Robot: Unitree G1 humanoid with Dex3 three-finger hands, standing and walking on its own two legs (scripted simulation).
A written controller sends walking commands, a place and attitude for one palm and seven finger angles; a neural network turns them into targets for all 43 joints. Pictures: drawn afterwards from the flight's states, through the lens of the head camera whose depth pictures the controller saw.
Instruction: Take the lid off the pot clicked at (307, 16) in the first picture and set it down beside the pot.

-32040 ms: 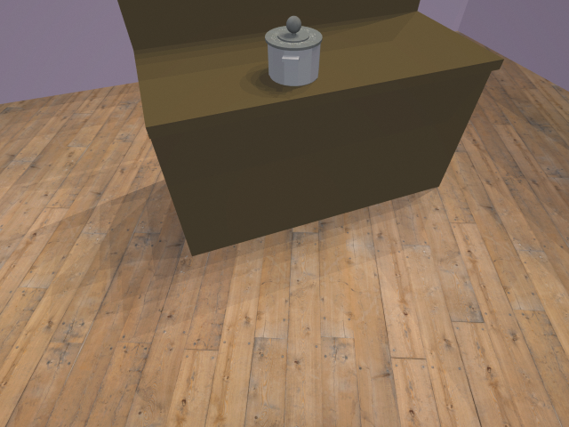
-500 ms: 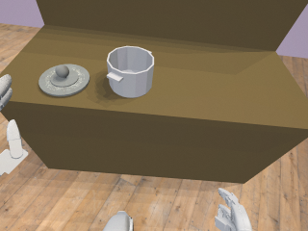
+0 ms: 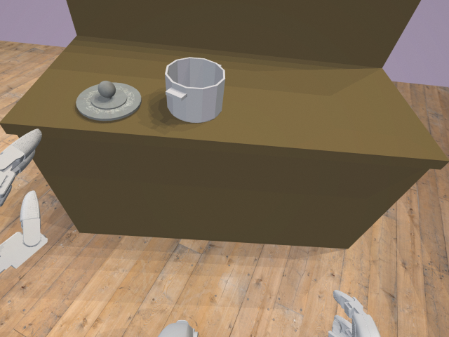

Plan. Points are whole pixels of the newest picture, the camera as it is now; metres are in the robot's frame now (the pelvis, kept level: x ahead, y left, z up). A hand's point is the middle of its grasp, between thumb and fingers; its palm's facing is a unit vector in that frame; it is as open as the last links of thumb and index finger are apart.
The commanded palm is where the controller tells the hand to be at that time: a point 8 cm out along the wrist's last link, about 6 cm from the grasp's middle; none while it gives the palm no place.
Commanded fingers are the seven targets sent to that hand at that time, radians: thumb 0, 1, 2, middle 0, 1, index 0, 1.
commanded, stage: stop stepping back and stand still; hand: left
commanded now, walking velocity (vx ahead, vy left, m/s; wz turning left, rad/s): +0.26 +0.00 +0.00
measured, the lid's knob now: (106, 89) +0.75 +0.39 -0.01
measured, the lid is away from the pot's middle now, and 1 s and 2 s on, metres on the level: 0.26 0.26 0.26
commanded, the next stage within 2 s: let the arm hang, fingers relaxed in 1.52 s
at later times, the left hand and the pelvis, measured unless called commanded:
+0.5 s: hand out of the picture +0.15 +0.28 +0.17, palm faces +0.33 -0.84 -0.44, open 7.4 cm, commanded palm none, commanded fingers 0.00 0.90 0.90 -0.20 -0.30 -0.20 -0.30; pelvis -0.03 +0.03 +0.00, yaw +0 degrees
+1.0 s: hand out of the picture +0.08 +0.22 -0.16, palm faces +0.01 -0.98 -0.19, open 7.1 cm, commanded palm none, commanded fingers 0.00 0.90 0.90 -0.20 -0.30 -0.20 -0.30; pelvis +0.02 +0.03 +0.02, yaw +3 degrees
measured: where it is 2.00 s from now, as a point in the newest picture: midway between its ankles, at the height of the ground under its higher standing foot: outside the picture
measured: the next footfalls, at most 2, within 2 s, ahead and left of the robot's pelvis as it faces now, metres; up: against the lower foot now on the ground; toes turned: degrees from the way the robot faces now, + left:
left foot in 0.14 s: +0.02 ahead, +0.11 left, +0.00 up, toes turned +4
right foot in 0.40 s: +0.01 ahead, -0.09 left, +0.00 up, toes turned -4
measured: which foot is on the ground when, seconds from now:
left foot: up 0.00-0.12, down 0.14-1.00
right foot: down 0.00-0.14, up 0.16-0.38, down 0.40-0.54, up 0.56-0.80, down 0.82-1.00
